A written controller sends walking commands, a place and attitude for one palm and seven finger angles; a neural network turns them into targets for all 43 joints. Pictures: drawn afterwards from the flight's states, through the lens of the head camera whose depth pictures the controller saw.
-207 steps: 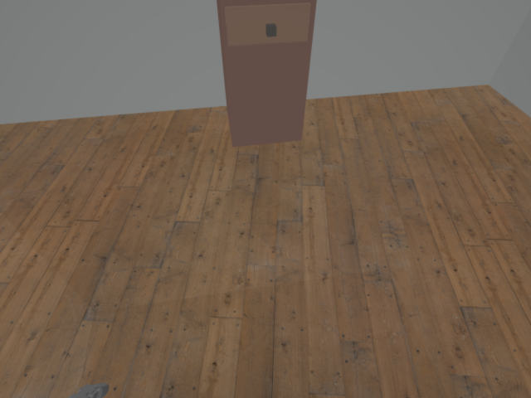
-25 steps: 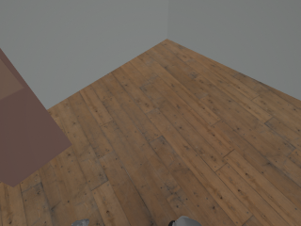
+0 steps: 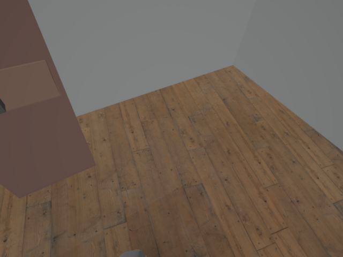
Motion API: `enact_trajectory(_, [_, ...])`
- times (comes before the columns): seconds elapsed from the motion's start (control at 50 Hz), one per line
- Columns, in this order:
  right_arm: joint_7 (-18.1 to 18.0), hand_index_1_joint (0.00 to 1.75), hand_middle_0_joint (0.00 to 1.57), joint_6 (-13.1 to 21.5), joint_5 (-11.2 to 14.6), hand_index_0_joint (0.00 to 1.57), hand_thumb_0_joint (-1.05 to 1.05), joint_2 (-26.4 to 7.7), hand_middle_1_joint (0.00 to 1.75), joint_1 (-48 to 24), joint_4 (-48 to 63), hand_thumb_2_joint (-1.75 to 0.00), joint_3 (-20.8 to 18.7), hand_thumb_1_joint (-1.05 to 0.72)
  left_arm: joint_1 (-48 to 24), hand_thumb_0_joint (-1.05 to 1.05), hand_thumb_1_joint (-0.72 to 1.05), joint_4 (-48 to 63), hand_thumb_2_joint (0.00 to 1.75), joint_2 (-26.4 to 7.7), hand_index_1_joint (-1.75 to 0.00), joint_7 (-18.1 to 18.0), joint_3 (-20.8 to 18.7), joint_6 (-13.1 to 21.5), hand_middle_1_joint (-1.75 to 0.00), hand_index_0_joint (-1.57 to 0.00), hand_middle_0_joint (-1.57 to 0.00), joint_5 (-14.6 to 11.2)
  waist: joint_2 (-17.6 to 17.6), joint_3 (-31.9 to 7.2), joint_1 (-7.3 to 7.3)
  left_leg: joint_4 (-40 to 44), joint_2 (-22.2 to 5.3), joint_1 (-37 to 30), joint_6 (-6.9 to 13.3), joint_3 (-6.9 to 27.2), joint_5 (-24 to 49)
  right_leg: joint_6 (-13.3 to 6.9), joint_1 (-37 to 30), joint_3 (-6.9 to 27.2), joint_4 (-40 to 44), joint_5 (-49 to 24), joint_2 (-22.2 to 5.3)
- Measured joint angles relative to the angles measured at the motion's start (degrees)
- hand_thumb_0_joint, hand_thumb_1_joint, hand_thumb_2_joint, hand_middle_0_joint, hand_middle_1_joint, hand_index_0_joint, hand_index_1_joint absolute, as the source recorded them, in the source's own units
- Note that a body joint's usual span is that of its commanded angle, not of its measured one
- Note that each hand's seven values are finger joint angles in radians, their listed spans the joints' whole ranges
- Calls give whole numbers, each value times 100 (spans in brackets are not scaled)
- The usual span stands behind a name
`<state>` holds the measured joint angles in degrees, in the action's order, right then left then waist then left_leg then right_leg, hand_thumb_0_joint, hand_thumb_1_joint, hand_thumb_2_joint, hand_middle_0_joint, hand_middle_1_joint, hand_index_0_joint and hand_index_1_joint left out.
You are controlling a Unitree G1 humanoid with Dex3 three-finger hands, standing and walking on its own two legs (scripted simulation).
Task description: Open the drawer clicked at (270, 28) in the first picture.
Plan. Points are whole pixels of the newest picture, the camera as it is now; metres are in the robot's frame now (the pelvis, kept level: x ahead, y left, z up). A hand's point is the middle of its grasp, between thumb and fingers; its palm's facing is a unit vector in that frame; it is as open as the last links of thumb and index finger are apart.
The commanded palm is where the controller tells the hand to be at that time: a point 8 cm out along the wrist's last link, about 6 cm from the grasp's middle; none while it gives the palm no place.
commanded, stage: turn to face it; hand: left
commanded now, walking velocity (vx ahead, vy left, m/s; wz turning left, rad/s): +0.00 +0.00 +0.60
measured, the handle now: out of the picture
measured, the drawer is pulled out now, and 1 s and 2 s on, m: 0.00 0.00 0.00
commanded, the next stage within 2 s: take the last steps up to it in 0.90 s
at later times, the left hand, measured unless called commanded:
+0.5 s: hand out of the picture +0.10 +0.22 -0.13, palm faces +0.27 -0.93 -0.25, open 7.4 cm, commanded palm none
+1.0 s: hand out of the picture -0.07 +0.13 -0.14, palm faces +0.53 -0.80 -0.27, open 7.4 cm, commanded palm none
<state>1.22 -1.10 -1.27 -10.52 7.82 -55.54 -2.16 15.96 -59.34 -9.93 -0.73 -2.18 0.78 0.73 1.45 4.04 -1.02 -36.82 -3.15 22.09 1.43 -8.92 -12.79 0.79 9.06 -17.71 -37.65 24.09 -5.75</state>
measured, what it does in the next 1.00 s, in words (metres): steps on the spot, turning left: right foot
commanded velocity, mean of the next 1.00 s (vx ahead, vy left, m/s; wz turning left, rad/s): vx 0.01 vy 0.00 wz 0.47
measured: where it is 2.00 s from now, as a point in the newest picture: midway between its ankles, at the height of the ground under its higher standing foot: outside the picture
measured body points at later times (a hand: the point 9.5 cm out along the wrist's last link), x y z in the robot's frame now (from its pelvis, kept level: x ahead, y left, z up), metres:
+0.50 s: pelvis +0.03 -0.01 +0.02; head +0.06 +0.00 +0.47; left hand +0.09 +0.27 -0.12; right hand +0.13 -0.25 -0.12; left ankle +0.07 +0.07 -0.72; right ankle +0.06 -0.17 -0.67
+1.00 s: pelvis +0.01 -0.05 +0.02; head +0.05 -0.05 +0.47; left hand -0.10 +0.17 -0.12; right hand +0.23 -0.22 -0.13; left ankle -0.09 +0.06 -0.68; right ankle +0.06 -0.16 -0.72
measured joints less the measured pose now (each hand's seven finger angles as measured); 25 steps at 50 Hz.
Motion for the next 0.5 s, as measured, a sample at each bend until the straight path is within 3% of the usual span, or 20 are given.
enact_trajectory(0.02, [-9,29,19,29,3,19,0,-9,30,-36,71,-90,3,-91,-25,1,91,24,90,-27,-30,-1,-16,-73,-30,-21,-21,-18,33,66,-5,-121,70,56,205,8,-102,95,315,234,-727,367,-66])
enact_trajectory(0.06, [-45,29,20,66,30,19,0,-28,30,-64,156,-90,13,-91,-99,1,91,73,90,-83,-30,-22,-50,-207,-30,-20,-21,-20,11,144,-1,-173,136,69,421,69,-210,197,952,808,-2063,728,18])
enact_trajectory(0.12, [-104,29,20,42,37,20,0,-24,30,8,187,-90,7,-91,-259,1,91,168,90,-193,-30,2,-149,-278,-30,-20,-20,8,-8,139,19,209,266,-84,424,205,-34,302,1596,1298,-2879,251,14])
enact_trajectory(0.28, [-91,30,20,-21,57,20,0,-3,30,291,150,-90,-44,-91,-551,1,91,533,90,-430,-30,-6,-284,-313,-30,-20,-20,45,-82,-68,110,1085,538,-372,462,663,431,503,2021,1785,-2520,-580,-81])
enact_trajectory(0.38, [-83,30,20,-46,41,20,0,-28,30,442,160,-90,-109,-91,-725,1,90,651,90,-480,-30,-32,-286,-348,-30,-20,-20,28,-130,-127,240,1174,654,-372,412,985,514,535,1809,1814,-2013,-379,68])
enact_trajectory(0.5, [-90,30,20,-122,16,20,0,-170,30,562,151,-90,-195,-91,-942,1,90,841,90,-365,-30,-47,-191,-356,-30,-20,-20,-21,-241,-117,383,1083,805,-256,277,1379,565,438,1441,1839,-1235,-25,363])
